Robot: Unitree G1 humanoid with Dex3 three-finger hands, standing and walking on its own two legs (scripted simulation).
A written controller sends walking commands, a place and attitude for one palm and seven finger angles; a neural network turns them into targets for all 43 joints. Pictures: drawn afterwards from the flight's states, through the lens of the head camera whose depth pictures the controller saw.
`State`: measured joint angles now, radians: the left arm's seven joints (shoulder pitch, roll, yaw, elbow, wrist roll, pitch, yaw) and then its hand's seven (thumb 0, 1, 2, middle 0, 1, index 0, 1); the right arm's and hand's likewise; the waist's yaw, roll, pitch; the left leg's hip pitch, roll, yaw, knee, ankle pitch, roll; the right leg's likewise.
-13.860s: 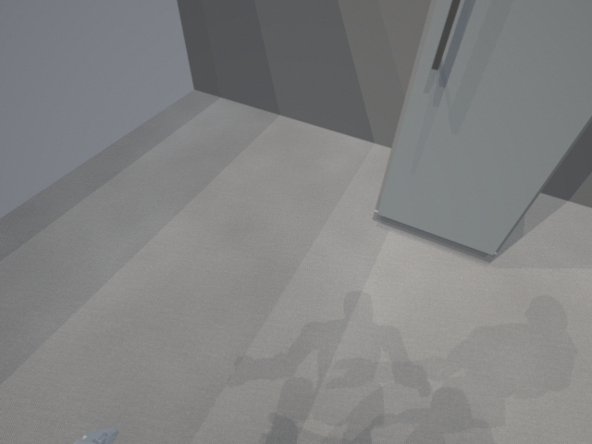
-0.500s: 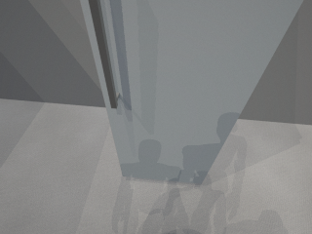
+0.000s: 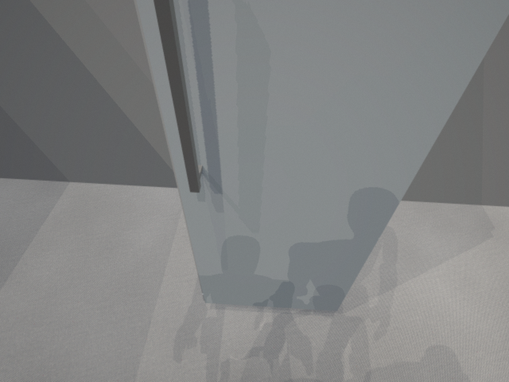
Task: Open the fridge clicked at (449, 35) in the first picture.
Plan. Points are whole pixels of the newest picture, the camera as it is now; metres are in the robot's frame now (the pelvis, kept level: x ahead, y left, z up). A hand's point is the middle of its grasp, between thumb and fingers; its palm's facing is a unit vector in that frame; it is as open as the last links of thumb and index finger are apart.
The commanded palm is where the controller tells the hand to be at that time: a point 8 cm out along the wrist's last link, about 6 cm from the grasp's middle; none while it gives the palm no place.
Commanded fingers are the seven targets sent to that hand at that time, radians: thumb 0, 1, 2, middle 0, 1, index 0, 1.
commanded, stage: come to a stop and stand still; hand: left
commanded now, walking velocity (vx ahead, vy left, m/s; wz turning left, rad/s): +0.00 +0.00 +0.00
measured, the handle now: (179, 67) +0.48 +0.14 +0.27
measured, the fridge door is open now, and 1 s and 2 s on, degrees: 0 0 0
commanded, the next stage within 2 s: look again from close up in 0.14 s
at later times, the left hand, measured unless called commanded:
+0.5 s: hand out of the picture -0.01 +0.19 -0.17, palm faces +0.00 -0.97 -0.23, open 7.4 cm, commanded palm none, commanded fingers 0.00 0.90 0.90 -0.20 -0.30 -0.20 -0.30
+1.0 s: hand out of the picture +0.02 +0.19 -0.16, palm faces -0.01 -0.97 -0.25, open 7.4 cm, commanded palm none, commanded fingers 0.00 0.90 0.90 -0.20 -0.30 -0.20 -0.30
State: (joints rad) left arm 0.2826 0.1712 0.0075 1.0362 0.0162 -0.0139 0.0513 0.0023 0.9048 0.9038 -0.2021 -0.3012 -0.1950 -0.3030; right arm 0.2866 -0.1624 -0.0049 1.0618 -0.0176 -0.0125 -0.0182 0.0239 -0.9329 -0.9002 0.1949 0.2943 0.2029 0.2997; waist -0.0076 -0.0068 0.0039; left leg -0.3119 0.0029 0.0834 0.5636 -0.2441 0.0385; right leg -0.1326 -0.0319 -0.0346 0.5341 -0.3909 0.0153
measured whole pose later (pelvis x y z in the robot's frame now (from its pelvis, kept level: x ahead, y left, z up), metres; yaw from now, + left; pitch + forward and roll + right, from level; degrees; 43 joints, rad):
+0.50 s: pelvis +0.00 +0.00 +0.01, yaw -1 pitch -1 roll +0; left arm 0.30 0.21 0.00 1.08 0.02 0.00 0.03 0.00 0.90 0.90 -0.20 -0.30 -0.20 -0.30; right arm 0.19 -0.20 0.00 1.07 -0.01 -0.01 -0.01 0.00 -0.90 -0.90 0.20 0.29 0.20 0.30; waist 0.02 -0.02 0.03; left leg -0.28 0.00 0.10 0.48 -0.20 0.04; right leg -0.11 -0.03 -0.02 0.47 -0.35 0.01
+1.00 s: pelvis -0.01 -0.02 +0.01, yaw -1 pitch -1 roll +0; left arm 0.25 0.24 0.00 1.09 0.02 -0.01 0.02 0.00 0.90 0.90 -0.20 -0.30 -0.20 -0.30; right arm 0.19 -0.22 0.00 1.11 -0.01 -0.01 -0.01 0.01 -0.90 -0.90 0.20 0.29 0.20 0.30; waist 0.01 -0.01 0.02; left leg -0.25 0.02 0.09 0.43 -0.17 0.01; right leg -0.09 -0.01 -0.03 0.43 -0.33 -0.01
